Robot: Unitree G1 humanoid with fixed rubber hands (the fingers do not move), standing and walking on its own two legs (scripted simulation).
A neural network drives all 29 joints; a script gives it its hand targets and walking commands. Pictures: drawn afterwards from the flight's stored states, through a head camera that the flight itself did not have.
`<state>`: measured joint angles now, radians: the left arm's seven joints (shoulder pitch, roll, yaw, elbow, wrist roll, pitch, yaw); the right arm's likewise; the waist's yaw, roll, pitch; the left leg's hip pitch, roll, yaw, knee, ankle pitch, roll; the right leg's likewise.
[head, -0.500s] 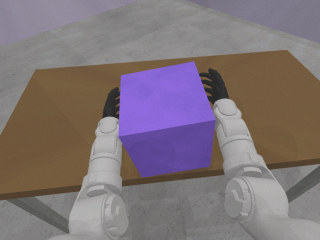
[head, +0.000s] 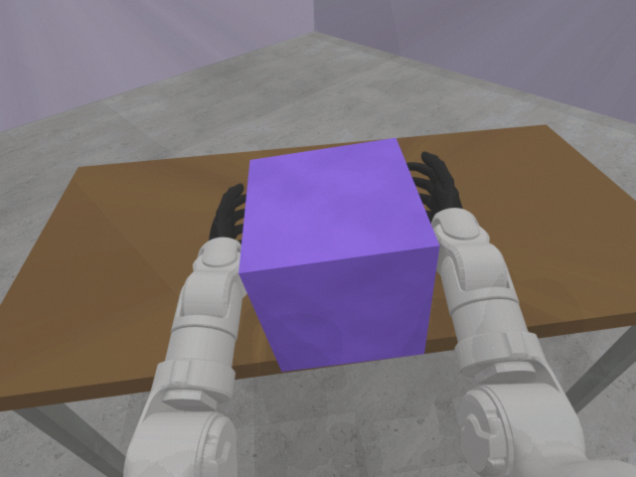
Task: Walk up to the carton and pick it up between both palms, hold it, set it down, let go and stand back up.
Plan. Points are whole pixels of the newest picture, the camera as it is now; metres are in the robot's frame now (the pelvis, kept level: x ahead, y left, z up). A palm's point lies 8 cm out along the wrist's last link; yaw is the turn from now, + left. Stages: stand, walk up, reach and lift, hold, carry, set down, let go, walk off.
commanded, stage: reach and lift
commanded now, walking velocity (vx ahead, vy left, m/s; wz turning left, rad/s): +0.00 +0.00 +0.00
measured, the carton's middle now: (337, 257) +0.35 +0.00 +0.11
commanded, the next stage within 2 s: hold in 1.16 s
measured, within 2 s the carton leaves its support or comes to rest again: neither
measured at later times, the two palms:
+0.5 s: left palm (206, 251) +0.32 +0.15 +0.16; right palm (450, 220) +0.34 -0.13 +0.19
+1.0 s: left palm (215, 226) +0.35 +0.14 +0.17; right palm (451, 198) +0.37 -0.13 +0.20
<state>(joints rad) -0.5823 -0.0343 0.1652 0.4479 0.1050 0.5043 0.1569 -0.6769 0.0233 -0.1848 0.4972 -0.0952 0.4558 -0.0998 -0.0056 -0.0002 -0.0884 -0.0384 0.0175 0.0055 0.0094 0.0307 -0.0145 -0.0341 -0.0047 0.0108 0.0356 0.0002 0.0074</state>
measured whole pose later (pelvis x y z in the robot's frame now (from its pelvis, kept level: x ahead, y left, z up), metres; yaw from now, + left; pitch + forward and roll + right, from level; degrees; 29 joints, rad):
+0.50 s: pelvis -0.05 +0.00 -0.01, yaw +0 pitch +1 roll +0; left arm -0.76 -0.04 0.32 0.59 0.20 0.58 0.05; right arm -0.84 0.05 -0.33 0.62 -0.22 0.54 -0.08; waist 0.01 0.01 -0.17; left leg -0.30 0.00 -0.03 0.33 -0.05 -0.01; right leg -0.29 0.00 0.02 0.35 -0.08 0.01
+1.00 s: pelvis -0.01 +0.00 +0.00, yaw +0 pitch -2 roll +0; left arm -0.68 -0.03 0.22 0.41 0.14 0.64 0.10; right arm -0.76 0.03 -0.23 0.45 -0.14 0.59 -0.10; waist 0.00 0.01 -0.08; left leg -0.08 0.00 -0.03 0.15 -0.03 -0.01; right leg -0.07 0.00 0.03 0.17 -0.06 0.00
